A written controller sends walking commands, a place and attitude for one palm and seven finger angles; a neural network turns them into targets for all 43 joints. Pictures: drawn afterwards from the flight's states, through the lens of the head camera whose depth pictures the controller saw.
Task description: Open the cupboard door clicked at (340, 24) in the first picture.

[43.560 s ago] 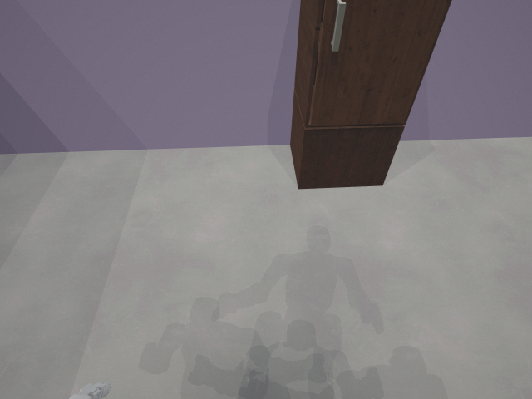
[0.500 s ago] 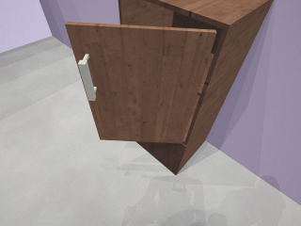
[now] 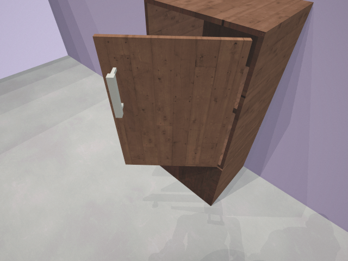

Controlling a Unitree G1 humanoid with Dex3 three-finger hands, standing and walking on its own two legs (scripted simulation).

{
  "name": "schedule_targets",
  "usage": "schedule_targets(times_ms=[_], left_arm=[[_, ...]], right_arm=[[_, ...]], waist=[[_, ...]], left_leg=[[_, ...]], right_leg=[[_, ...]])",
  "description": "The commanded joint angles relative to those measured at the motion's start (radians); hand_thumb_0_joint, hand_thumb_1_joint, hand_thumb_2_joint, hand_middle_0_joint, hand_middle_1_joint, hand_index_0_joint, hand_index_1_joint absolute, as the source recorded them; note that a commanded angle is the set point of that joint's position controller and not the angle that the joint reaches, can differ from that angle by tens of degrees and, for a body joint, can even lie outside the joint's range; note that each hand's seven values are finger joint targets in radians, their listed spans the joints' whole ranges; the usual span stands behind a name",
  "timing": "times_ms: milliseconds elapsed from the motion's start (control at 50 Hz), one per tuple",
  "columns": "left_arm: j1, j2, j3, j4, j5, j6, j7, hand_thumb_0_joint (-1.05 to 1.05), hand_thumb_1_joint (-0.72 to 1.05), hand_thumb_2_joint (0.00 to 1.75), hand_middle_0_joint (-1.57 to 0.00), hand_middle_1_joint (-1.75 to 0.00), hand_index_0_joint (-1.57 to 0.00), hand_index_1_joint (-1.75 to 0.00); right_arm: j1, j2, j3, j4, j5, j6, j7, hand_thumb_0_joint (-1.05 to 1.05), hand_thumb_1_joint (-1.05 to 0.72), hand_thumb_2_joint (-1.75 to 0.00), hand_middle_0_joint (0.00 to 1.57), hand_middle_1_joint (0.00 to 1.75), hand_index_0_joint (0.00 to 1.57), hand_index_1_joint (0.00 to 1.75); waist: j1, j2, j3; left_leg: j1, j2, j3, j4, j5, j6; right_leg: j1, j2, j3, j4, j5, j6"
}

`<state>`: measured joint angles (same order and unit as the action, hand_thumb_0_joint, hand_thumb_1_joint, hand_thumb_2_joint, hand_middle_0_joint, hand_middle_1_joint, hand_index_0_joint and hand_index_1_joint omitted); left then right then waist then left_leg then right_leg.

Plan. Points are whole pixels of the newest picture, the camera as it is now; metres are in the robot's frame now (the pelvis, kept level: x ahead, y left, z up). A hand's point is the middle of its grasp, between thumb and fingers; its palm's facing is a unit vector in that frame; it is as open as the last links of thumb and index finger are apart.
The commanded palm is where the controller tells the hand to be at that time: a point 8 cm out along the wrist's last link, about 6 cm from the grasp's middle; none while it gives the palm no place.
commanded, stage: look again from close up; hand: left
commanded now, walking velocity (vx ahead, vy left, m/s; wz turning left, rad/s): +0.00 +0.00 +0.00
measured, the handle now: (116, 93) +0.57 +0.22 +0.08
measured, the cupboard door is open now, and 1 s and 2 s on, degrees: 41 41 41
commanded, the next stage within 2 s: raise the hand with hooked fingers in 0.18 s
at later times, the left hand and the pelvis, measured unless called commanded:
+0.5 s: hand (91, 216) +0.21 +0.20 +0.00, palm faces +0.23 -0.97 -0.09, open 7.7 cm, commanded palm +0.11 +0.25 -0.05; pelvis +0.00 +0.02 -0.01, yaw +1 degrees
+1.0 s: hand (95, 218) +0.21 +0.19 +0.00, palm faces -0.08 -0.99 -0.09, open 10.4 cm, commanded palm +0.17 +0.27 +0.01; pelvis +0.00 -0.02 -0.07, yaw +2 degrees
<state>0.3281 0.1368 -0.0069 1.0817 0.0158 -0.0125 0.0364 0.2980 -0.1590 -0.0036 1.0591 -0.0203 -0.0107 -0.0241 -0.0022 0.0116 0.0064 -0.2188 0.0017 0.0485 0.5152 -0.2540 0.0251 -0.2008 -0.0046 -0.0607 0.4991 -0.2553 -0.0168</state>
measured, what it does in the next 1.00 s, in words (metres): lowers itself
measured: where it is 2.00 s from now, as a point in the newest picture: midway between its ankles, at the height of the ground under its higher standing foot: outside the picture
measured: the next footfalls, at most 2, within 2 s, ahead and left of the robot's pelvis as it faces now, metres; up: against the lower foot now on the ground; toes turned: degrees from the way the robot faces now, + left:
none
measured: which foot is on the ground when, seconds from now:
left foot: down 0.00-1.00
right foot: down 0.00-1.00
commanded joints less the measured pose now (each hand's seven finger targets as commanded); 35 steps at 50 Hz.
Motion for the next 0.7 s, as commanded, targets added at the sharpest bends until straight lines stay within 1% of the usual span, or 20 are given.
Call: schedule_targets(times_ms=[0,100,240,260,280,300,320,340,360,400,420,440,460,480,500,520,540,560,620,680], left_arm=[[0.054,0.094,0.019,-0.050,0.004,-0.006,0.002,0.00,0.90,0.90,-0.20,-0.30,-0.20,-0.30],[0.053,0.098,0.018,-0.059,0.003,-0.003,-0.002,0.00,0.90,0.90,-0.20,-0.30,-0.20,-0.30],[0.044,0.099,0.014,-0.052,0.003,-0.006,-0.002,0.00,0.90,0.90,-0.20,-0.30,-0.20,-0.30],[0.121,0.121,0.007,-0.011,0.010,-0.016,0.036,0.00,0.90,0.90,-0.20,-0.30,-0.20,-0.30],[-0.649,0.399,0.190,-1.633,-0.202,-0.244,0.045,0.00,0.88,0.89,-0.20,-0.32,-0.20,-0.32],[-0.193,0.337,0.154,-1.408,-0.122,-0.187,0.085,0.00,0.85,0.88,-0.20,-0.33,-0.20,-0.33],[-0.138,0.260,0.124,-1.287,-0.131,-0.132,0.137,0.00,0.83,0.87,-0.21,-0.34,-0.21,-0.34],[0.173,-0.027,-0.042,-1.029,-0.141,-0.035,0.130,0.00,0.81,0.86,-0.21,-0.36,-0.21,-0.36],[0.032,-0.012,-0.044,-1.235,-0.206,-0.066,0.111,0.00,0.78,0.85,-0.21,-0.37,-0.21,-0.37],[0.034,0.044,0.011,-1.193,-0.180,-0.168,0.085,0.00,0.74,0.83,-0.21,-0.40,-0.21,-0.40],[0.135,0.042,0.047,-1.087,-0.178,-0.212,0.061,0.00,0.71,0.82,-0.21,-0.42,-0.21,-0.42],[0.219,0.001,0.048,-1.005,-0.181,-0.265,0.023,0.00,0.69,0.81,-0.22,-0.43,-0.22,-0.43],[0.319,-0.017,0.066,-0.945,-0.198,-0.330,-0.028,0.00,0.67,0.80,-0.22,-0.45,-0.22,-0.45],[0.389,-0.010,0.096,-0.940,-0.214,-0.401,-0.088,0.00,0.64,0.79,-0.22,-0.47,-0.22,-0.47],[0.452,0.000,0.118,-0.959,-0.231,-0.468,-0.152,0.00,0.62,0.78,-0.22,-0.48,-0.22,-0.48],[0.486,0.063,0.185,-0.929,-0.239,-0.513,-0.214,0.00,0.60,0.77,-0.22,-0.50,-0.22,-0.50],[0.460,0.083,0.189,-0.957,-0.251,-0.555,-0.276,0.00,0.57,0.76,-0.22,-0.51,-0.22,-0.51],[0.473,0.134,0.244,-0.979,-0.247,-0.555,-0.299,0.00,0.55,0.75,-0.22,-0.53,-0.22,-0.53],[0.339,0.216,0.322,-1.206,-0.272,-0.519,-0.301,0.00,0.48,0.72,-0.23,-0.57,-0.23,-0.57],[0.197,0.219,0.334,-1.471,-0.301,-0.562,-0.250,0.00,0.41,0.69,-0.24,-0.62,-0.24,-0.62]], right_arm=[[0.035,-0.091,-0.008,-0.047,-0.002,-0.014,0.002,0.00,-0.90,-0.90,0.20,0.30,0.20,0.30],[0.034,-0.106,-0.007,-0.046,-0.001,-0.020,0.002,0.00,-0.90,-0.90,0.20,0.30,0.20,0.30],[0.042,-0.096,-0.007,-0.020,0.004,-0.025,0.001,0.00,-0.90,-0.90,0.20,0.30,0.20,0.30],[-0.075,-0.126,-0.009,-0.082,0.016,-0.022,0.006,0.00,-0.90,-0.90,0.20,0.30,0.20,0.30],[-0.043,-0.284,-0.026,-0.441,0.065,-0.181,-0.038,0.00,-0.90,-0.90,0.20,0.30,0.20,0.30],[-0.107,-0.192,0.019,-0.367,0.070,-0.290,-0.070,0.00,-0.90,-0.90,0.20,0.30,0.20,0.30],[-0.115,-0.193,0.005,-0.300,0.067,-0.320,-0.075,0.00,-0.90,-0.90,0.20,0.30,0.20,0.30],[-0.081,-0.140,-0.003,-0.278,0.076,-0.322,-0.055,0.00,-0.90,-0.90,0.20,0.30,0.20,0.30],[-0.092,-0.193,-0.010,-0.354,0.085,-0.325,-0.054,0.00,-0.90,-0.90,0.20,0.30,0.20,0.30],[-0.118,-0.218,-0.032,-0.399,0.060,-0.344,-0.052,0.00,-0.90,-0.90,0.20,0.30,0.20,0.30],[-0.117,-0.217,-0.045,-0.422,0.053,-0.340,-0.041,0.00,-0.90,-0.90,0.20,0.30,0.20,0.30],[-0.118,-0.212,-0.054,-0.446,0.043,-0.330,-0.027,0.00,-0.90,-0.90,0.20,0.30,0.20,0.30],[-0.142,-0.207,-0.066,-0.479,0.035,-0.325,-0.014,0.00,-0.90,-0.90,0.20,0.30,0.20,0.30],[-0.155,-0.206,-0.078,-0.502,0.030,-0.316,0.002,0.00,-0.90,-0.90,0.20,0.30,0.20,0.30],[-0.174,-0.207,-0.090,-0.537,0.026,-0.304,0.020,0.00,-0.90,-0.90,0.20,0.30,0.20,0.30],[-0.185,-0.218,-0.104,-0.570,0.025,-0.287,0.042,0.00,-0.90,-0.90,0.20,0.30,0.20,0.30],[-0.208,-0.225,-0.106,-0.607,0.027,-0.278,0.051,0.00,-0.90,-0.90,0.20,0.30,0.20,0.30],[-0.223,-0.221,-0.110,-0.640,0.033,-0.269,0.051,0.00,-0.90,-0.90,0.20,0.30,0.20,0.30],[-0.211,-0.202,-0.103,-0.697,0.034,-0.235,0.034,0.00,-0.90,-0.90,0.20,0.30,0.20,0.30],[-0.156,-0.172,-0.094,-0.711,0.033,-0.234,0.013,0.00,-0.90,-0.90,0.20,0.30,0.20,0.30]], waist=[[0.012,-0.007,0.135],[0.020,0.012,0.105],[0.016,0.000,0.081],[0.062,-0.030,0.099],[-0.115,0.182,-0.436],[0.005,0.288,-0.408],[-0.008,0.258,-0.312],[-0.032,0.120,-0.140],[-0.036,0.097,-0.031],[-0.058,-0.042,0.044],[-0.038,-0.115,0.065],[-0.015,-0.248,0.067],[0.020,-0.309,0.047],[0.044,-0.326,-0.005],[0.063,-0.297,-0.039],[0.084,-0.191,-0.066],[0.073,-0.124,-0.091],[0.092,-0.048,-0.135],[0.103,0.052,-0.275],[0.058,0.184,-0.384]], left_leg=[[-0.145,0.096,-0.157,-0.226,-0.197,0.021],[-0.163,0.105,-0.176,-0.256,-0.217,0.030],[-0.124,0.104,-0.164,-0.245,-0.140,0.030],[-0.110,0.096,-0.061,-0.029,0.001,-0.011],[0.197,-0.003,-0.081,-0.116,0.100,-0.012],[0.235,0.050,-0.094,-0.161,0.079,-0.035],[0.101,0.048,-0.108,-0.171,-0.030,-0.062],[0.015,0.057,-0.129,-0.190,-0.104,-0.047],[-0.067,0.045,-0.158,-0.170,-0.159,-0.039],[-0.162,0.023,-0.157,-0.069,-0.197,-0.026],[-0.208,0.013,-0.141,-0.020,-0.176,-0.028],[-0.266,0.015,-0.132,0.026,-0.151,-0.034],[-0.326,0.007,-0.109,0.092,-0.120,-0.037],[-0.364,0.002,-0.088,0.149,-0.071,-0.044],[-0.379,-0.003,-0.069,0.195,-0.026,-0.052],[-0.374,-0.018,-0.057,0.227,0.022,-0.063],[-0.376,-0.024,-0.044,0.265,0.059,-0.064],[-0.395,-0.026,-0.033,0.291,0.091,-0.058],[-0.419,-0.024,-0.024,0.336,0.120,-0.038],[-0.331,-0.009,-0.042,0.392,0.169,-0.018]], right_leg=[[-0.060,-0.067,0.102,-0.114,-0.146,-0.025],[-0.015,-0.069,0.085,-0.090,-0.085,-0.022],[-0.003,-0.083,0.082,-0.094,-0.016,-0.019],[-0.043,-0.124,0.116,-0.121,0.130,-0.015],[0.022,-0.017,0.013,-0.025,0.133,-0.019],[-0.038,0.004,-0.004,0.057,0.003,-0.037],[-0.076,-0.002,-0.022,0.078,-0.064,-0.024],[-0.166,0.003,-0.043,0.071,-0.083,-0.015],[-0.165,-0.007,-0.046,0.061,-0.068,-0.009],[-0.254,-0.006,-0.043,0.044,-0.125,-0.004],[-0.287,-0.003,-0.052,0.055,-0.151,-0.005],[-0.335,0.008,-0.072,0.101,-0.179,-0.005],[-0.376,0.015,-0.076,0.152,-0.195,-0.006],[-0.394,0.019,-0.078,0.205,-0.175,-0.010],[-0.395,0.021,-0.077,0.250,-0.131,-0.016],[-0.368,0.018,-0.066,0.282,-0.064,-0.028],[-0.367,0.015,-0.064,0.323,-0.003,-0.033],[-0.368,0.011,-0.055,0.360,0.038,-0.034],[-0.352,0.013,-0.019,0.419,0.094,-0.029],[-0.391,0.020,0.010,0.414,0.118,-0.022]])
